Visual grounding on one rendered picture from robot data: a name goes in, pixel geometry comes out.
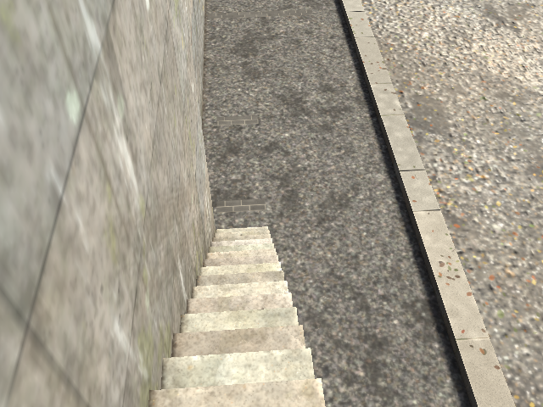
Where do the stairs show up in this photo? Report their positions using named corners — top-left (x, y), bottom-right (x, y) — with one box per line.
top-left (148, 226), bottom-right (326, 407)

